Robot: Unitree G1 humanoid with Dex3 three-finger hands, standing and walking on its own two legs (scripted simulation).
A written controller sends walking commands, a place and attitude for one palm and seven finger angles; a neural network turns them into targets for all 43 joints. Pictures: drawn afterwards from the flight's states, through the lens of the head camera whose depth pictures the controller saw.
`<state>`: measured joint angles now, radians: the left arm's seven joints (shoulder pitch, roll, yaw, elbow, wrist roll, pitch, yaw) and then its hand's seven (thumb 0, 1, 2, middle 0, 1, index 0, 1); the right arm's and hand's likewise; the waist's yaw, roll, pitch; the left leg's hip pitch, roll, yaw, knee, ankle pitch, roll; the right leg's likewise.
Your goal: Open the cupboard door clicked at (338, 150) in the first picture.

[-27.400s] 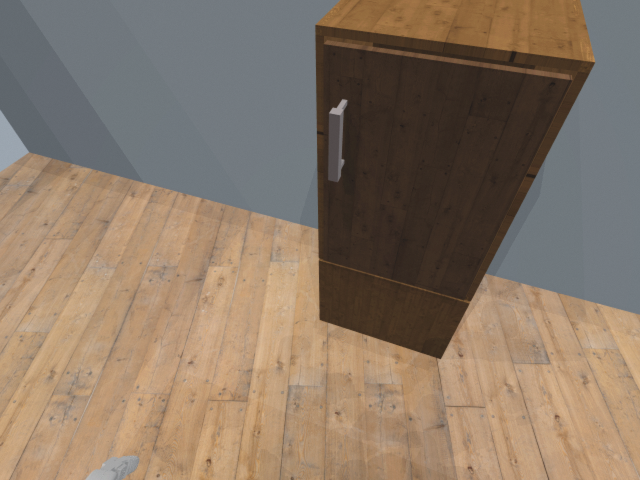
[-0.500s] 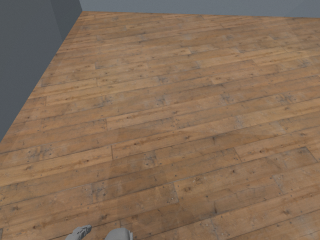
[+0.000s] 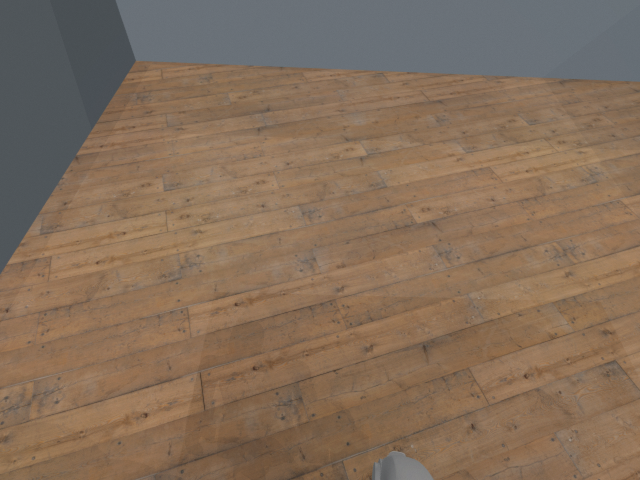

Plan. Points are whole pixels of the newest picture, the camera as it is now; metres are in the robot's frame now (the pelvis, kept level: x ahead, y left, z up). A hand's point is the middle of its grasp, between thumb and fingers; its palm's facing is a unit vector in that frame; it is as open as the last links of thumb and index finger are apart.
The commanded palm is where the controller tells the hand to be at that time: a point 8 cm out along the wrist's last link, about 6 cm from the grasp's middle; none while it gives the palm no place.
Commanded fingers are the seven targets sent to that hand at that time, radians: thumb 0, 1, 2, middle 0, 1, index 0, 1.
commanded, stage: turn to face it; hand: left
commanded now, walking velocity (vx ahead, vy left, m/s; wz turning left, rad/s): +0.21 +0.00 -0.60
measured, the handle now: out of the picture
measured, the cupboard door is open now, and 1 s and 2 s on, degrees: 42 42 42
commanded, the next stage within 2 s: none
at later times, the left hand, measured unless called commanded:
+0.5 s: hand (251, 396) +0.26 +0.13 -0.19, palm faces +0.13 -0.98 -0.13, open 7.2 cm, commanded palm none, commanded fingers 0.00 0.90 0.90 -0.20 -0.30 -0.20 -0.30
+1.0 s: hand (242, 416) +0.23 +0.13 -0.16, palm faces +0.40 -0.86 -0.31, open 7.4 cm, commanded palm none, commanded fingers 0.00 0.90 0.90 -0.20 -0.30 -0.20 -0.30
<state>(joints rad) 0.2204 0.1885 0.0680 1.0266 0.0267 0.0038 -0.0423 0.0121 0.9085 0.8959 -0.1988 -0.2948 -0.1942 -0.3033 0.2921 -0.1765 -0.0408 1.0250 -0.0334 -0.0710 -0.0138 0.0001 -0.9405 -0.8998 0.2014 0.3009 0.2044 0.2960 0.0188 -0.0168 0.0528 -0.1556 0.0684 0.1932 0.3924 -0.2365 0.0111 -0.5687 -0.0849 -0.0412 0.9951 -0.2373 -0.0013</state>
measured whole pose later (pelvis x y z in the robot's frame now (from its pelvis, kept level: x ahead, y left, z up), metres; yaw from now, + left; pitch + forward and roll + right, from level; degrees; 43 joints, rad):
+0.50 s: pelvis +0.17 -0.05 -0.01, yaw +8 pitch +1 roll -1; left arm 0.11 0.17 0.05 0.97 0.02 -0.02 0.01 -0.02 0.93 0.90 -0.21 -0.30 -0.20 -0.30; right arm 0.25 -0.15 -0.04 1.01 -0.02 0.02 0.01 0.01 -0.92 -0.90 0.20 0.30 0.20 0.30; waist -0.04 -0.05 0.06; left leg -0.42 0.08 0.15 0.70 -0.29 -0.05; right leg -0.22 -0.10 -0.29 0.55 -0.32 0.00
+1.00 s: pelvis +0.23 -0.10 -0.01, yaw +25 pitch +2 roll +1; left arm 0.16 0.22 0.05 0.90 0.02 0.02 0.02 0.01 0.90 0.90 -0.20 -0.30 -0.20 -0.30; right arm 0.16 -0.28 -0.09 0.93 -0.02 0.07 0.02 0.01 -0.91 -0.90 0.20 0.30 0.20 0.30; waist -0.02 0.05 0.08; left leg -0.51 -0.01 -0.03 1.01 -0.46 -0.04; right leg -0.29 -0.07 -0.08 0.58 -0.32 0.00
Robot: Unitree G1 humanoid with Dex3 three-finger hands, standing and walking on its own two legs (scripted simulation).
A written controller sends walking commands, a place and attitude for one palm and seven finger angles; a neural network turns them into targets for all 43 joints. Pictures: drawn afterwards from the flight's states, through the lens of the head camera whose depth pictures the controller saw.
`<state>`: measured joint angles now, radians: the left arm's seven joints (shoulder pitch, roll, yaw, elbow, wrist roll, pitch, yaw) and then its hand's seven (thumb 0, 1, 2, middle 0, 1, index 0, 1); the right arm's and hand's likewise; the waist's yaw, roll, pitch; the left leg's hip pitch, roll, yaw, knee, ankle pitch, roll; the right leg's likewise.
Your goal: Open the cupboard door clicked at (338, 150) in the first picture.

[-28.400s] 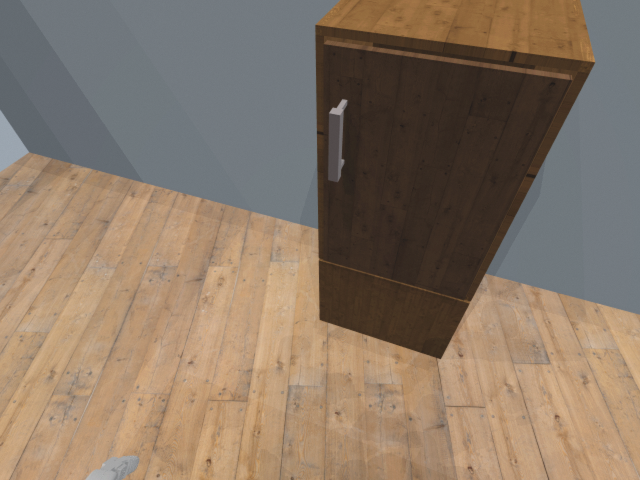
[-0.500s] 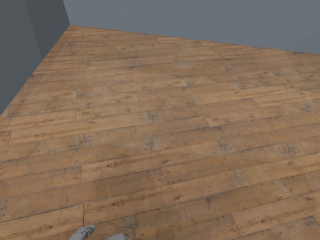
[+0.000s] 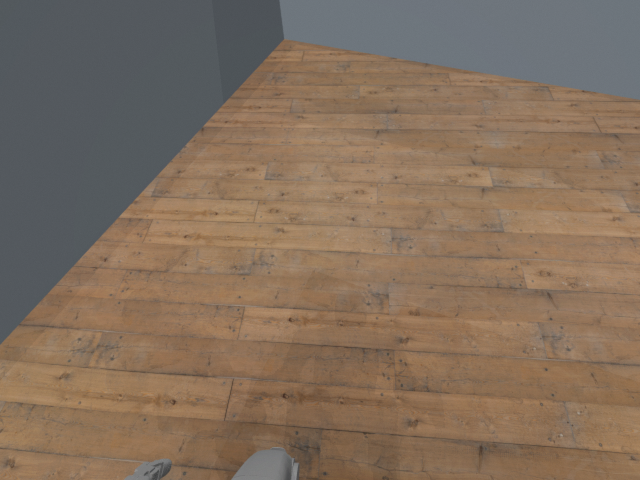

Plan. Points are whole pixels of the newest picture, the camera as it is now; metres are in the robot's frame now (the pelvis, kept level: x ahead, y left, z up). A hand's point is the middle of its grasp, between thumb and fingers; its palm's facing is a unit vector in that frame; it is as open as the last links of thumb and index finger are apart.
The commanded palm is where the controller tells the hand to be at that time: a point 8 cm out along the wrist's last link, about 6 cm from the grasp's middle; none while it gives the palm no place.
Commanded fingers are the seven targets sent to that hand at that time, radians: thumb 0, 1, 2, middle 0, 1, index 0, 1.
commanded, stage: turn to face it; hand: left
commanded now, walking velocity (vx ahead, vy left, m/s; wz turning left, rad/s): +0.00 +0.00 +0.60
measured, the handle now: out of the picture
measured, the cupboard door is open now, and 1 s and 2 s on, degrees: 42 42 42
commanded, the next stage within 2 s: none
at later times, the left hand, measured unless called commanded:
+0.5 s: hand out of the picture +0.04 +0.22 -0.16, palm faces +0.33 -0.90 -0.27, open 7.4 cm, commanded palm none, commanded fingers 0.00 0.90 0.90 -0.20 -0.30 -0.20 -0.30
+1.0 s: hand out of the picture -0.03 +0.16 -0.18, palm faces +0.61 -0.76 -0.22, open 7.4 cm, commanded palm none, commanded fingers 0.00 0.90 0.90 -0.20 -0.30 -0.20 -0.30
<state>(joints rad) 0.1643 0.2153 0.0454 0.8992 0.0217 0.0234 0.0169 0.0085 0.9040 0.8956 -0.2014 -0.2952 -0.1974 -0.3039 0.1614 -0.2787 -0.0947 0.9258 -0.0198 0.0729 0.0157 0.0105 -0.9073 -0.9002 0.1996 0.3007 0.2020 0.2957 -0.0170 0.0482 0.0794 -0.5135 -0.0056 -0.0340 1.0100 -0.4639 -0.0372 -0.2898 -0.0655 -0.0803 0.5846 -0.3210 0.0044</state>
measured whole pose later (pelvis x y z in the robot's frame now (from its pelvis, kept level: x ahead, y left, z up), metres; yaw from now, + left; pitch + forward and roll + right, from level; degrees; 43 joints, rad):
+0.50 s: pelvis +0.02 -0.02 +0.00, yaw +19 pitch +1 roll +0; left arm 0.14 0.26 0.07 0.88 0.01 0.06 0.00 0.01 0.90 0.90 -0.20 -0.30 -0.20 -0.30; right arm 0.14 -0.23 -0.05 0.89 -0.03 0.04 0.01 0.01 -0.90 -0.90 0.20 0.30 0.20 0.30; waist 0.00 0.00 0.11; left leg -0.31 0.01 -0.06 0.55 -0.26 -0.02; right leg -0.44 -0.07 -0.02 0.91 -0.45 0.08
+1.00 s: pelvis +0.04 -0.04 -0.01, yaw +37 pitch +1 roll +1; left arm 0.20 0.24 0.06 0.92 0.01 0.07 0.01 0.01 0.90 0.90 -0.21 -0.30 -0.20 -0.30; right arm 0.12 -0.22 -0.05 0.88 -0.02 0.03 0.02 0.01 -0.91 -0.90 0.20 0.30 0.20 0.30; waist 0.00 -0.06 0.11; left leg -0.33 0.00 0.05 0.63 -0.31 0.03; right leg -0.41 -0.12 -0.09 1.01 -0.54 0.07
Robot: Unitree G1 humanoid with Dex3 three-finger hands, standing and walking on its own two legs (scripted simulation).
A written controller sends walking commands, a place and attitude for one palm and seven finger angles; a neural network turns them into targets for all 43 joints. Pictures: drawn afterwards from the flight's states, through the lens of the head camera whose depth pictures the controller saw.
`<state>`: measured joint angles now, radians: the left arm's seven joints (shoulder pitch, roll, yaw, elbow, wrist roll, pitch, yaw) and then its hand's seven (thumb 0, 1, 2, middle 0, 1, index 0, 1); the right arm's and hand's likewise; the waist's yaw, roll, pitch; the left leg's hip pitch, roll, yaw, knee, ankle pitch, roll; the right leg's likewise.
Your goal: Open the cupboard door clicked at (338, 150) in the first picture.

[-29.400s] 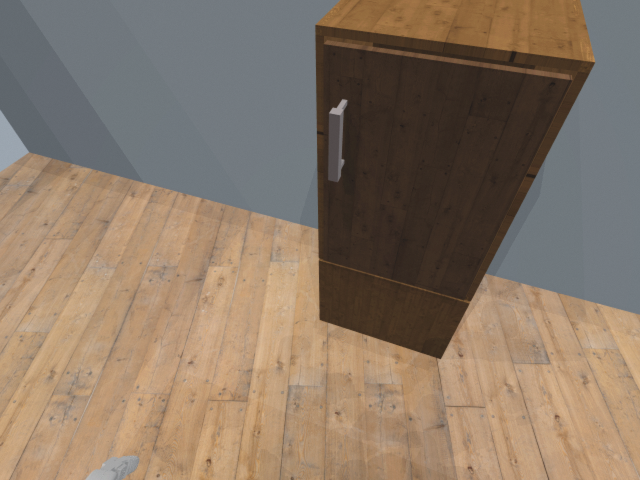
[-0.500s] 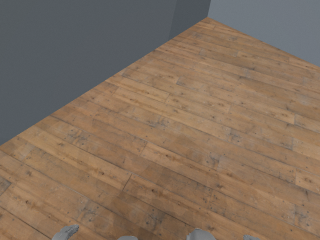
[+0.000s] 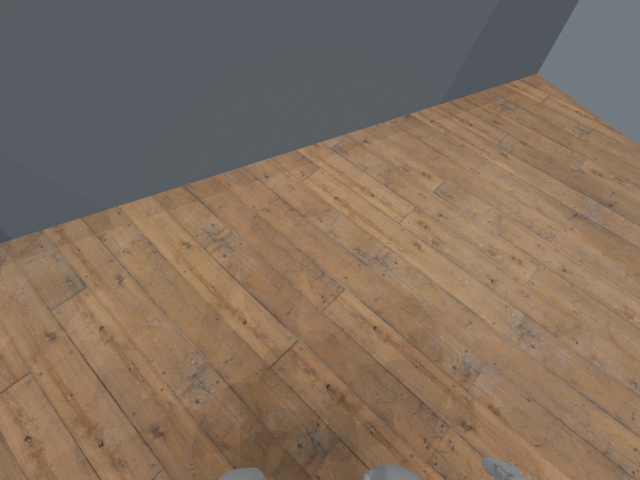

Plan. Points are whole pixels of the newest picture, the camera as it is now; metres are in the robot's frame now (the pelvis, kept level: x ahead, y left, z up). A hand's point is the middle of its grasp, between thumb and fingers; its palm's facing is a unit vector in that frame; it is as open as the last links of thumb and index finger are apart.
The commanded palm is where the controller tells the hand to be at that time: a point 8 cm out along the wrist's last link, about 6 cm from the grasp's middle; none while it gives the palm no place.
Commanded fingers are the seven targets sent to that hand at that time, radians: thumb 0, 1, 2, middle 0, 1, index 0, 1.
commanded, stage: turn to face it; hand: left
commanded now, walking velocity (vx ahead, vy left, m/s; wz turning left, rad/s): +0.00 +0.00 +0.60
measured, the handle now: out of the picture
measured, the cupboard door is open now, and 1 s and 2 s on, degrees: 42 42 42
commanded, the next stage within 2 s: take the last steps up to it in 1.92 s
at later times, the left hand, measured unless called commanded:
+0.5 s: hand out of the picture +0.03 +0.17 -0.15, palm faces +0.31 -0.92 -0.22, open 7.4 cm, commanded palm none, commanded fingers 0.00 0.90 0.90 -0.20 -0.30 -0.20 -0.30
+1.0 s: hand out of the picture +0.01 +0.17 -0.13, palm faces +0.56 -0.77 -0.30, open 7.4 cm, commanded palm none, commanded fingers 0.00 0.90 0.90 -0.20 -0.30 -0.20 -0.30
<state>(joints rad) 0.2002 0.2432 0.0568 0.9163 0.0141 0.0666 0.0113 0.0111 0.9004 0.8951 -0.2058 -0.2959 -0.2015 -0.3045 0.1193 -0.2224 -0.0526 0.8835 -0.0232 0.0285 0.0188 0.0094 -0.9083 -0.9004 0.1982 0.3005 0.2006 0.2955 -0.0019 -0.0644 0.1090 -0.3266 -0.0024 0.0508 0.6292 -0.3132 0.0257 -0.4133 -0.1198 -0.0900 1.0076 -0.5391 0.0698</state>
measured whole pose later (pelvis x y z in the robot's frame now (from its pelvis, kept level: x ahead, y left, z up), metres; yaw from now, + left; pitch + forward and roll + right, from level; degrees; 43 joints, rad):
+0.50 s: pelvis +0.02 -0.04 +0.01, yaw +19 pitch +1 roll +2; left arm 0.21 0.20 0.04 0.88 0.03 0.02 0.01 0.01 0.90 0.90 -0.21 -0.30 -0.20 -0.30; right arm 0.13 -0.24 -0.07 0.91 -0.01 0.07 0.03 0.01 -0.91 -0.90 0.20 0.30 0.20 0.30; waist -0.01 -0.04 0.11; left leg -0.38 0.01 0.08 0.76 -0.43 -0.05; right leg -0.23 -0.15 -0.18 0.56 -0.33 0.03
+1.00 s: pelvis +0.05 -0.06 +0.01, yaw +37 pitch +0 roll +1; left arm 0.15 0.21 0.04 0.86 0.02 0.02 0.02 0.01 0.90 0.90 -0.20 -0.30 -0.20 -0.30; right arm 0.17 -0.26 -0.09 0.93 -0.02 0.08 0.02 0.01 -0.91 -0.90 0.20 0.30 0.20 0.30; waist -0.03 0.05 0.10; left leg -0.49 -0.03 -0.06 1.04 -0.46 -0.04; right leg -0.27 -0.06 -0.08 0.57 -0.31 0.00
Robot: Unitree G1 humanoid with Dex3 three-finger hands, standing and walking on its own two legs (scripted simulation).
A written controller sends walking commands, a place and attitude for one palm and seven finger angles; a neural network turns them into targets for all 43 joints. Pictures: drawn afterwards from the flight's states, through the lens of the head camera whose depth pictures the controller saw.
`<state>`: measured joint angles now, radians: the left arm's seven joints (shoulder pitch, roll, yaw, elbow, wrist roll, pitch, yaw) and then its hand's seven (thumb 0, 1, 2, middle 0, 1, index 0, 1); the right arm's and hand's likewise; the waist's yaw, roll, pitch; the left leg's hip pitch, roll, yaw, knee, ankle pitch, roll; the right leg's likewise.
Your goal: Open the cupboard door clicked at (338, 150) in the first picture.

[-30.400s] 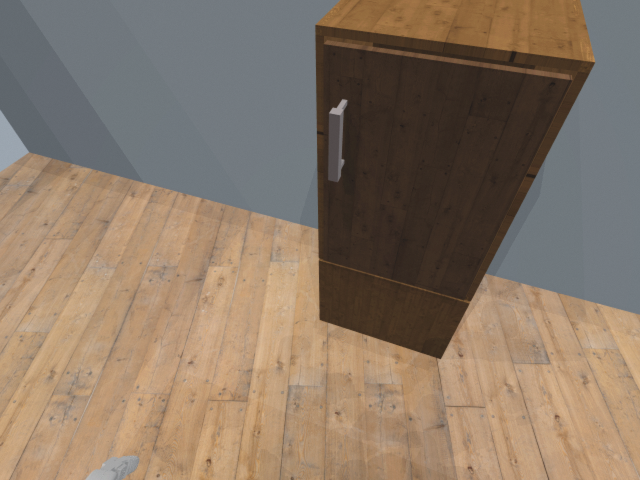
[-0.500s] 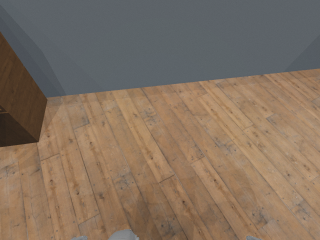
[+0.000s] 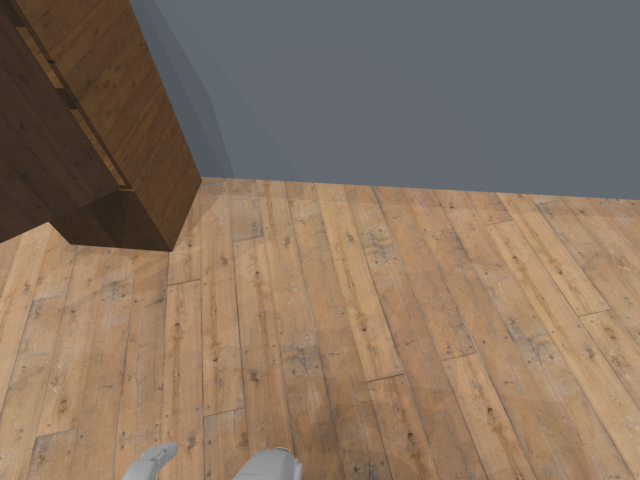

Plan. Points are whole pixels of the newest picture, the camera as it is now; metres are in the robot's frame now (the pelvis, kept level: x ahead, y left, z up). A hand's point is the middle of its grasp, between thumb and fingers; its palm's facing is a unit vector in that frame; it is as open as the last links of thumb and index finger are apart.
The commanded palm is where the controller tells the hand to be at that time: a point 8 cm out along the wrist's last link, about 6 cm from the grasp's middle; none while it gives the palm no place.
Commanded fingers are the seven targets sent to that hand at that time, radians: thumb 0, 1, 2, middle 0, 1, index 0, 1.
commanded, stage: turn to face it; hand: left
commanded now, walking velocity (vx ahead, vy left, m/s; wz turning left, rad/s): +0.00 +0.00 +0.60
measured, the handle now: out of the picture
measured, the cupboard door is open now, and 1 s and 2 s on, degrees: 42 42 42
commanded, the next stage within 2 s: take the last steps up to it in 0.92 s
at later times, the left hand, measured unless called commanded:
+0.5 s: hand out of the picture +0.03 +0.25 -0.16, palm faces +0.32 -0.91 -0.25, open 7.4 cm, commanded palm none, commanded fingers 0.00 0.90 0.90 -0.20 -0.30 -0.20 -0.30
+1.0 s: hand out of the picture -0.04 +0.18 -0.18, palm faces +0.56 -0.81 -0.20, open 7.4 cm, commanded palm none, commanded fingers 0.00 0.90 0.90 -0.20 -0.30 -0.20 -0.30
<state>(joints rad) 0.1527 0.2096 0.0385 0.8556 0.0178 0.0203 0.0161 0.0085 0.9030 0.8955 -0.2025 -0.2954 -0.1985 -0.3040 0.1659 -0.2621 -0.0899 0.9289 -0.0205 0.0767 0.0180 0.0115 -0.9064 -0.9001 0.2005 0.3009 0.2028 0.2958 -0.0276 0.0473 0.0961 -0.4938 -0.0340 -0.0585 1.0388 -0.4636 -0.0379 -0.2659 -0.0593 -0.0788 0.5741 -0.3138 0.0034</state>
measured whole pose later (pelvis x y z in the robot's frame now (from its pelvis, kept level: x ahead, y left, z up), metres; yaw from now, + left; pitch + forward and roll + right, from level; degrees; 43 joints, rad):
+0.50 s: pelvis +0.01 +0.02 +0.01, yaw +18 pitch +1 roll -1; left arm 0.15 0.27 0.07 0.90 0.01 0.06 0.01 0.01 0.90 0.90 -0.20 -0.30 -0.20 -0.30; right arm 0.16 -0.21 -0.04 0.91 -0.03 0.03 0.00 0.01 -0.90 -0.90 0.20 0.30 0.20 0.30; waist 0.00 -0.02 0.09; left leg -0.30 -0.02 -0.05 0.52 -0.24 0.03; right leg -0.47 -0.07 -0.01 1.00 -0.44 0.08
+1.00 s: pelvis +0.03 +0.01 -0.01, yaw +33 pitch +1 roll +0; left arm 0.26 0.20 0.04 0.94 0.02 0.02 0.01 0.01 0.90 0.90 -0.21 -0.30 -0.20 -0.30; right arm 0.13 -0.24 -0.06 0.94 -0.02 0.04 0.02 0.01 -0.91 -0.90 0.20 0.30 0.20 0.30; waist 0.01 -0.03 0.09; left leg -0.29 0.01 0.05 0.57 -0.24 -0.01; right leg -0.23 -0.12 -0.16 0.62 -0.38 0.05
